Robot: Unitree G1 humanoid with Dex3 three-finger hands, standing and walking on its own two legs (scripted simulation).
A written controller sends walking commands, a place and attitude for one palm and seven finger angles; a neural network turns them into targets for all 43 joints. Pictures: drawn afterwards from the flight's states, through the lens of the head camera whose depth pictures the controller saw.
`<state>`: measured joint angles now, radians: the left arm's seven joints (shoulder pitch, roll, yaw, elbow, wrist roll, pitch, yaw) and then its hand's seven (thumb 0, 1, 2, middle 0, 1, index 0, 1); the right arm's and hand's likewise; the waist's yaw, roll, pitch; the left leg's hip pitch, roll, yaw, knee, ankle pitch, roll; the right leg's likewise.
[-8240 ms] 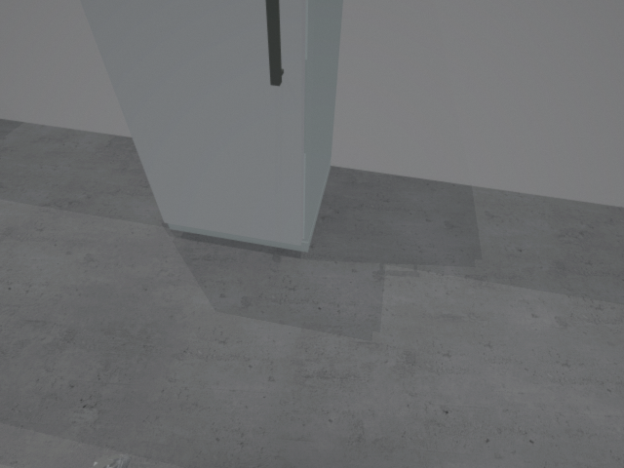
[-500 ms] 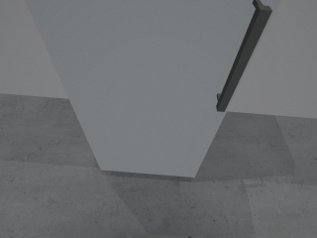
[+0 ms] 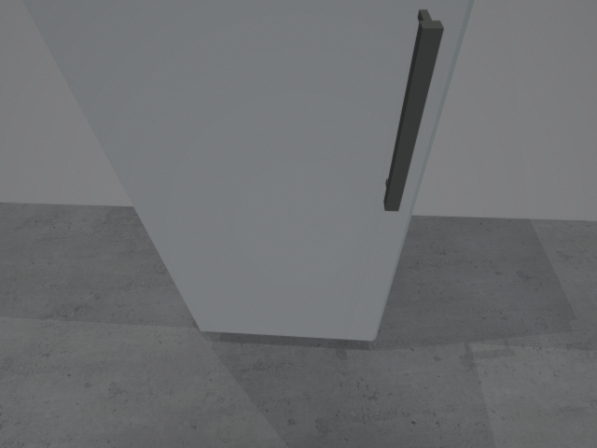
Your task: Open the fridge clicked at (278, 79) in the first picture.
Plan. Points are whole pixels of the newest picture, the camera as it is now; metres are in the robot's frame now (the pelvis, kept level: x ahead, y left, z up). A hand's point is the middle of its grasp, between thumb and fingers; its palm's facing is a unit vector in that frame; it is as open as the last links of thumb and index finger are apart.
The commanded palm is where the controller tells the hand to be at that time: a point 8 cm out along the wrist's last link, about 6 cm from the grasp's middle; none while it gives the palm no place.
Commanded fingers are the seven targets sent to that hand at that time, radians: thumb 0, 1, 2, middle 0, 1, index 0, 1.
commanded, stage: come to a stop and stand still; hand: right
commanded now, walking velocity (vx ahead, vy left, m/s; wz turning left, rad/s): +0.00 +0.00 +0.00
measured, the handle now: (405, 125) +0.54 -0.13 +0.16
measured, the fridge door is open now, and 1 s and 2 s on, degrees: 0 0 0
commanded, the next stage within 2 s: look again from close up in 1.04 s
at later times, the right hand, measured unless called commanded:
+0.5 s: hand out of the picture -0.03 -0.10 -0.19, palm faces +0.04 +0.99 -0.13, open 7.4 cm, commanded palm none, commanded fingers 0.00 -0.90 -0.90 0.20 0.30 0.20 0.30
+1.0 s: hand out of the picture -0.02 -0.12 -0.18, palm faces +0.06 +0.99 -0.16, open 7.4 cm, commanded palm none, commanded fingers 0.00 -0.90 -0.90 0.20 0.30 0.20 0.30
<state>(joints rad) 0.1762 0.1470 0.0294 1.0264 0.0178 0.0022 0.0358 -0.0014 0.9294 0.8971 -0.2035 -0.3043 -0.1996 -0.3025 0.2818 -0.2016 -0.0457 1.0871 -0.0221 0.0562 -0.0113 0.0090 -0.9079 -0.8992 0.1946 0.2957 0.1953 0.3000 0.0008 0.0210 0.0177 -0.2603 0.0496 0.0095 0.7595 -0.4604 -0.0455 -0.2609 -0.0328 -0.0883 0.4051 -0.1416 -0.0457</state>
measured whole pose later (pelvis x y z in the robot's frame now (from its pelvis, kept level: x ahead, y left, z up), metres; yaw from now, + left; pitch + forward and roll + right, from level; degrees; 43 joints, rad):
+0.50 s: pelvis -0.02 +0.05 -0.01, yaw -1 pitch -2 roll +0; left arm 0.40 0.10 0.01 1.20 0.01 0.02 0.03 0.01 0.91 0.90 -0.20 -0.30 -0.19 -0.30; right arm 0.31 -0.09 0.00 1.14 -0.01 0.01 -0.03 0.01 -0.91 -0.90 0.20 0.30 0.20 0.30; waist 0.03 -0.01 0.03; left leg -0.12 0.01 0.06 0.47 -0.32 0.00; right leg -0.29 -0.07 -0.05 0.47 -0.14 0.03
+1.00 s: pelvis +0.00 +0.04 -0.01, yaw -1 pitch -2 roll +0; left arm 0.26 0.15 0.02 1.15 0.00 0.00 0.04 0.02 0.93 0.90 -0.20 -0.30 -0.20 -0.30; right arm 0.32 -0.12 -0.01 1.13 -0.01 -0.01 -0.04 0.01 -0.91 -0.90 0.20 0.30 0.20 0.30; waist 0.00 0.01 0.04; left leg -0.07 0.03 0.05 0.43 -0.32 -0.02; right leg -0.25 -0.05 -0.07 0.45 -0.17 0.01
